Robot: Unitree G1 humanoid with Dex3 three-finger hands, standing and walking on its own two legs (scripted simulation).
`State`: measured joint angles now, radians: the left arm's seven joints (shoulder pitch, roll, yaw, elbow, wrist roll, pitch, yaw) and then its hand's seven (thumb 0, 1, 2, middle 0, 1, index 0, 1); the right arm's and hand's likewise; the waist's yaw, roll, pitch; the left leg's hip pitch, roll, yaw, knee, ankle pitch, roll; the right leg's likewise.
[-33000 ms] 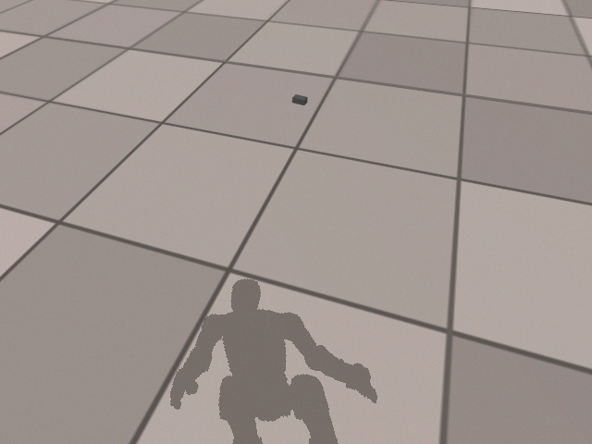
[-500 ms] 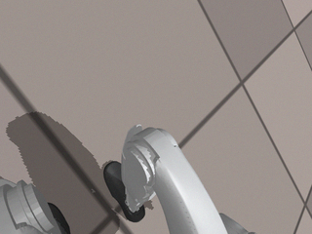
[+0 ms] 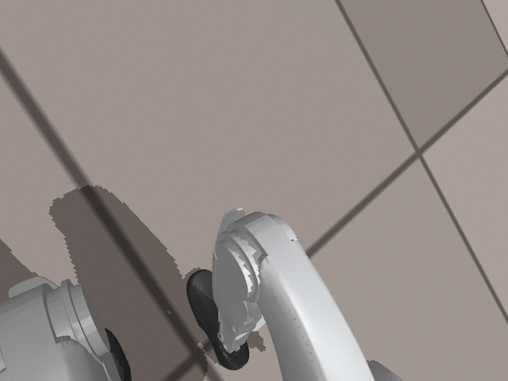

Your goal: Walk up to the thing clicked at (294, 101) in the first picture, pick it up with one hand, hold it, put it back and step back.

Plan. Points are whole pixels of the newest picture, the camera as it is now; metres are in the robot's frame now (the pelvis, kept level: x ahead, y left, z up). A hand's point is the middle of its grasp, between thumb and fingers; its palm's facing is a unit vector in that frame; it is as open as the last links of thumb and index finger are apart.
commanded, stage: withdraw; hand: left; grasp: from above
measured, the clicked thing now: out of the picture +0.48 +0.29 -0.30
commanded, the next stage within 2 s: home in 0.56 s
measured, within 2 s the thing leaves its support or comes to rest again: neither
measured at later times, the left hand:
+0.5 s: hand out of the picture +0.43 +0.28 -0.10, palm faces -0.48 -0.09 -0.87, open 12.4 cm
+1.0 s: hand out of the picture +0.44 +0.31 -0.07, palm faces -0.31 -0.30 -0.90, open 10.0 cm
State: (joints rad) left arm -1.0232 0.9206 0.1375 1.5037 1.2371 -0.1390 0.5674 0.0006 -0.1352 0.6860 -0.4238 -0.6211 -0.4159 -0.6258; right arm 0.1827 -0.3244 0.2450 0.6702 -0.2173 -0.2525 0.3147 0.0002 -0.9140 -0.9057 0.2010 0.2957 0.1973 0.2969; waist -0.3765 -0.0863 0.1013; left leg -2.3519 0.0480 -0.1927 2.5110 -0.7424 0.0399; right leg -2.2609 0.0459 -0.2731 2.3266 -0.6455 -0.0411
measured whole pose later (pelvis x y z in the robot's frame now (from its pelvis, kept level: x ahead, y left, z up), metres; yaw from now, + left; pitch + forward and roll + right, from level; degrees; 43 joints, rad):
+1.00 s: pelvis +0.01 +0.00 +0.07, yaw +9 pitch +39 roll -6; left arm -0.90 0.57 0.03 1.21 0.92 0.02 0.28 0.00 0.25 0.99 -0.27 -0.60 -0.25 -0.61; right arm 0.24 -0.24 0.03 0.72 -0.08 -0.05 0.16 0.00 -0.90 -0.90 0.20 0.30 0.20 0.30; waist -0.21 0.07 -0.16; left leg -2.20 0.02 -0.03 2.24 -0.72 0.05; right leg -2.16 0.02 -0.12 2.17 -0.69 -0.03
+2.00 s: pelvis +0.07 +0.02 +0.40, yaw +15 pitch +12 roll -3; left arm 0.46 0.23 0.02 -0.06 -0.07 0.41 0.07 0.01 0.90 0.90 -0.20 -0.30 -0.20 -0.30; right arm 0.31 -0.22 0.05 0.52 0.04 -0.15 -0.17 0.01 -0.91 -0.90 0.20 0.30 0.20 0.30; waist -0.06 0.05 -0.18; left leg -0.75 -0.01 -0.04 1.02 -0.49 0.03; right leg -0.70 0.04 -0.06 0.95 -0.46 -0.02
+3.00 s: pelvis +0.08 +0.01 +0.40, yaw +16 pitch +10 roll -2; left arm 0.50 0.23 0.02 -0.09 -0.06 0.42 0.02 0.01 0.91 0.90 -0.20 -0.30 -0.20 -0.30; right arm 0.30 -0.22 0.04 0.54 0.02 -0.23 -0.18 0.01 -0.91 -0.90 0.20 0.30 0.20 0.30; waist -0.04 0.04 -0.16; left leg -0.67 -0.01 -0.04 0.99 -0.49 0.02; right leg -0.63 0.04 -0.06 0.93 -0.47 -0.03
